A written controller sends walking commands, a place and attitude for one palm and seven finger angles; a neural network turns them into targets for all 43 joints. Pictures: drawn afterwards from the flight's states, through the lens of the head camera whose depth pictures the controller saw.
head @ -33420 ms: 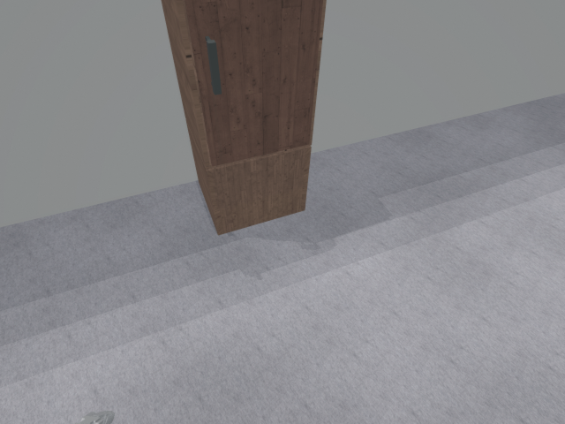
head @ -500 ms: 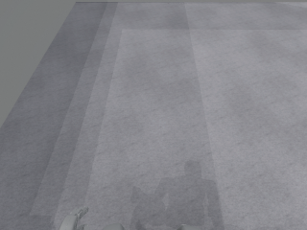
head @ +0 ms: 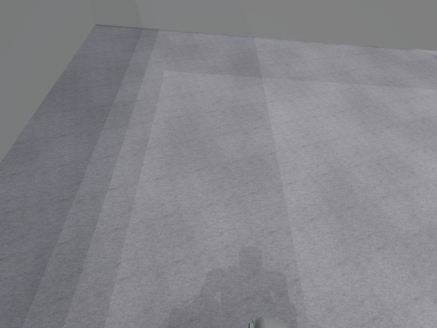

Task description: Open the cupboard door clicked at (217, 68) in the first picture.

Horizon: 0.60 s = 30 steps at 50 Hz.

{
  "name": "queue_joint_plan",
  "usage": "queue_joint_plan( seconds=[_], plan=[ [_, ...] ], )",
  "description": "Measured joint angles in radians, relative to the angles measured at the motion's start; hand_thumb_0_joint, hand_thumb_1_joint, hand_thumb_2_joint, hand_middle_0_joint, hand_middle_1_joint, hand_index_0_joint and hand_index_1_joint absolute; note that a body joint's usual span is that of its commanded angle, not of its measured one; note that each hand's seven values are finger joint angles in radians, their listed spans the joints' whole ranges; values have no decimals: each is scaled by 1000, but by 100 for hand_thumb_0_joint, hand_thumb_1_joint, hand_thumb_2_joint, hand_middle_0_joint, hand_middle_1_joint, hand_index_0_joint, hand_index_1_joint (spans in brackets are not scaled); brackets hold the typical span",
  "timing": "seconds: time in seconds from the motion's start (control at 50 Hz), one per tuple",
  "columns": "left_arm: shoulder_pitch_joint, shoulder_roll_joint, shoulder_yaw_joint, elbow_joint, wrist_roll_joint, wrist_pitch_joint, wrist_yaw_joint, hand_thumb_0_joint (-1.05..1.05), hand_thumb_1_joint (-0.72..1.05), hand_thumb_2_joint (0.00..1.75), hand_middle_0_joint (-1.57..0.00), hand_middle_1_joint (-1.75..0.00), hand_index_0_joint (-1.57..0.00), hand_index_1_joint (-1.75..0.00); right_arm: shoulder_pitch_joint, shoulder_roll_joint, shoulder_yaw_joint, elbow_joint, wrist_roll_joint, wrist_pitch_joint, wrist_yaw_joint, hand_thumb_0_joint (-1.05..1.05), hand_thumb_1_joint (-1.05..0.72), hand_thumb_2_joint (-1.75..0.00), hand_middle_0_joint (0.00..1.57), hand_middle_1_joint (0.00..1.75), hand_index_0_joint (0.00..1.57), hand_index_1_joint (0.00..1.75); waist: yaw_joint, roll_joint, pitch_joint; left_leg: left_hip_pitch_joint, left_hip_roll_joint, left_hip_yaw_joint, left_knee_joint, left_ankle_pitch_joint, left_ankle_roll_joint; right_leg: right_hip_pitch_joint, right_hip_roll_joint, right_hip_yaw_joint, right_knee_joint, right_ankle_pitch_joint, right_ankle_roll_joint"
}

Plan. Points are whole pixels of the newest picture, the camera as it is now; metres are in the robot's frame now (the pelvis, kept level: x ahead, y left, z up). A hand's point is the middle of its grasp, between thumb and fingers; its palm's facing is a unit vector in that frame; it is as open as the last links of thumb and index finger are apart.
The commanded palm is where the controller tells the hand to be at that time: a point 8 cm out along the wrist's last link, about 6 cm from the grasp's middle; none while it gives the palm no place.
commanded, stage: turn to face it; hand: left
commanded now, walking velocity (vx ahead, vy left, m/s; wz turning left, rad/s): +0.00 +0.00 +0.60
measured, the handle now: out of the picture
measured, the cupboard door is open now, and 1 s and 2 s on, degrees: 39 39 39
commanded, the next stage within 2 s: none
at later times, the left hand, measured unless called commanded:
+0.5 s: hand (138, 308) +0.18 +0.18 -0.20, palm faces +0.28 -0.95 -0.16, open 7.3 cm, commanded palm none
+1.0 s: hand out of the picture +0.13 +0.14 -0.16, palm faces +0.54 -0.79 -0.29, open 7.4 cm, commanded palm none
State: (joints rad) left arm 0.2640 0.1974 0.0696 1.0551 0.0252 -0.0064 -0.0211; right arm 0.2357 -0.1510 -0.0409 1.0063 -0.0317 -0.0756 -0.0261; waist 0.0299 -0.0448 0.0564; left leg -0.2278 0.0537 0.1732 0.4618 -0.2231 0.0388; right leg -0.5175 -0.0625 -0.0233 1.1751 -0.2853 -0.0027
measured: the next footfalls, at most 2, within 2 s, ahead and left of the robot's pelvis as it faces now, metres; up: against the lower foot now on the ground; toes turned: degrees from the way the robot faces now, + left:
right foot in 0.20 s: +0.18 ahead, -0.16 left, +0.00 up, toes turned -3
left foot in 0.48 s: +0.17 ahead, +0.11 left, +0.00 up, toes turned +23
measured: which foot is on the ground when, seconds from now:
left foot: down 0.00-0.22, up 0.24-0.46, down 0.48-0.82, up 0.84-1.00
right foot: up 0.00-0.18, down 0.20-0.48, up 0.50-0.80, down 0.82-1.00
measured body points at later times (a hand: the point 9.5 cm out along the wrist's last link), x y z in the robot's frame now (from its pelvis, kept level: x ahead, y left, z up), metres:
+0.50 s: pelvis +0.12 -0.01 -0.02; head +0.15 +0.02 +0.42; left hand +0.17 +0.23 -0.18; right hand +0.22 -0.26 -0.16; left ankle +0.13 +0.10 -0.75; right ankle +0.14 -0.16 -0.74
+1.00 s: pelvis +0.18 -0.06 +0.00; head +0.24 -0.05 +0.45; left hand +0.10 +0.18 -0.13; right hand +0.41 -0.24 -0.15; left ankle +0.09 +0.05 -0.66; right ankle +0.22 -0.16 -0.74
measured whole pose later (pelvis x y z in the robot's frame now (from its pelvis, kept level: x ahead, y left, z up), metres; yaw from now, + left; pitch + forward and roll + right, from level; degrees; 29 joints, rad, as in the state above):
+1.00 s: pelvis +0.18 -0.06 +0.00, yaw +33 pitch +1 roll +3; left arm 0.22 0.19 0.04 0.90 0.02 0.01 0.03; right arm 0.12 -0.27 -0.09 0.92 -0.02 0.08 0.02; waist -0.01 0.00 0.10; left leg -0.50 0.02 0.03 1.08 -0.45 -0.07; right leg -0.23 -0.11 -0.15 0.52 -0.30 -0.01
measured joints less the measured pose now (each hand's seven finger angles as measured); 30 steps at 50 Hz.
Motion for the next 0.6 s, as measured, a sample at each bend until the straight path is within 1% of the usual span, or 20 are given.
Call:
queue_joint_plan(
  seconds=[0.04,0.1,0.16,0.2,0.22,0.24,0.26,0.28,0.32,0.34,0.36,0.4,0.42,0.46,0.48,0.5,0.52,0.54,0.58,0.6],
  plan=[
    [-27,-6,-2,-19,0,2,-1,1,91,90,-20,-30,-20,-30,35,-9,1,23,2,5,0,-1,-94,-90,20,30,20,30,-7,9,-2,42,0,7,-47,3,-3,-32,-19,-6,-95,44,10],
    [-71,-12,-12,-35,-1,1,4,1,91,90,-20,-30,-20,-30,88,-11,5,55,3,18,2,-1,-94,-90,20,30,20,30,-35,23,-2,82,2,-5,-73,-11,-13,-10,-36,-28,-303,79,21],
    [-113,-10,-21,-47,-2,-4,8,1,91,90,-20,-30,-20,-30,139,2,12,87,5,38,6,0,-93,-90,20,30,20,30,-65,25,-1,91,5,-35,-37,-56,-32,67,-26,-48,-493,110,29],
    [-127,-4,-24,-59,-3,-14,11,1,91,90,-20,-30,-20,-30,176,17,14,103,10,54,10,0,-92,-90,20,30,20,30,-76,9,-11,80,-4,-55,24,-108,-50,143,-23,-56,-606,176,29],
    [-131,-2,-24,-63,-3,-22,14,1,91,90,-20,-30,-20,-30,191,23,15,109,13,63,13,0,-92,-90,20,30,20,30,-76,-1,-21,62,-11,-62,69,-140,-59,166,-31,-59,-625,117,24],
    [-142,-12,-23,-62,-3,-27,19,1,91,90,-20,-30,-20,-30,187,19,12,116,15,75,15,0,-92,-90,20,30,20,30,-77,13,-19,31,-2,-74,143,-205,-65,163,-27,-73,-603,51,17],
    [-153,-23,-27,-64,-3,-27,22,1,91,90,-20,-30,-20,-30,179,15,8,117,18,88,15,0,-92,-90,20,30,20,30,-84,31,-11,-11,3,-90,244,-278,-67,165,-26,-92,-583,22,12],
    [-161,-33,-30,-68,-3,-27,25,1,91,90,-20,-30,-20,-30,169,12,4,114,20,97,14,0,-91,-90,20,30,20,30,-90,41,-2,-57,2,-100,353,-322,-70,174,-31,-113,-578,17,9],
    [-167,-47,-30,-79,-3,-24,35,0,91,90,-20,-30,-20,-30,141,10,-1,104,22,110,14,1,-91,-90,20,30,20,30,-91,42,12,-137,0,-98,523,-345,-78,204,-45,-145,-593,24,12],
    [-164,-50,-30,-83,-3,-22,40,0,91,90,-20,-30,-20,-30,125,10,-3,96,23,114,16,1,-91,-90,20,30,20,30,-89,35,15,-165,3,-93,562,-342,-82,220,-51,-159,-606,24,14],
    [-159,-51,-29,-85,-2,-18,43,0,90,90,-20,-30,-20,-30,109,10,-4,85,23,116,19,1,-91,-90,20,30,20,30,-86,25,14,-185,6,-85,568,-334,-86,234,-58,-171,-618,22,17],
    [-150,-41,-13,-95,-5,-14,51,-1,92,90,-21,-30,-20,-30,78,9,-7,57,22,117,24,1,-91,-90,20,30,20,30,-79,1,8,-200,16,-69,502,-298,-90,252,-76,-193,-624,13,25],
    [-148,-32,-10,-96,-3,-10,51,-1,92,90,-21,-30,-20,-30,62,6,-9,41,20,114,27,1,-91,-90,20,30,20,30,-76,-10,7,-196,19,-60,441,-259,-92,257,-86,-204,-616,2,30],
    [-140,-17,-6,-97,-4,3,46,-1,92,90,-21,-30,-20,-30,33,-10,-13,7,15,107,32,0,-91,-90,20,30,20,30,-72,-21,7,-163,21,-42,289,-142,-94,256,-107,-225,-568,-34,45],
    [-130,-15,-6,-102,-7,11,42,-1,92,90,-21,-30,-20,-30,28,-28,-16,-15,12,100,34,0,-91,-90,20,30,20,30,-70,-7,-1,-142,26,-52,202,-74,-84,244,-109,-237,-525,-62,53],
    [-124,-9,-4,-103,-10,22,40,-1,92,90,-21,-30,-20,-30,15,-39,-22,-28,8,93,33,0,-91,-90,20,30,20,30,-70,-2,-7,-160,23,-62,209,-58,-64,214,-111,-225,-453,-138,68],
    [-122,4,-2,-102,-12,36,40,-1,92,90,-21,-30,-20,-30,-3,-43,-26,-36,3,90,30,0,-91,-90,20,30,20,30,-70,-8,-6,-177,15,-66,244,-75,-41,175,-101,-178,-360,-210,73],
    [-119,17,3,-102,-11,50,39,0,92,90,-21,-30,-20,-30,-18,-45,-26,-46,0,89,28,0,-91,-90,20,30,20,30,-66,-13,-4,-182,10,-67,261,-93,-25,137,-84,-131,-266,-242,73],
    [-118,36,13,-95,-7,64,39,0,91,90,-21,-30,-20,-30,-28,-48,-26,-64,-4,84,22,0,-91,-90,20,30,20,30,-65,-12,-10,-179,1,-83,245,-100,-14,75,-51,-75,-123,-236,74],
    [-121,42,16,-94,-6,67,38,0,91,90,-20,-30,-20,-30,-30,-52,-25,-71,-4,82,18,0,-91,-90,20,30,20,30,-62,-7,-12,-171,-4,-95,222,-88,-19,54,-38,-58,-81,-214,76]
  ],
)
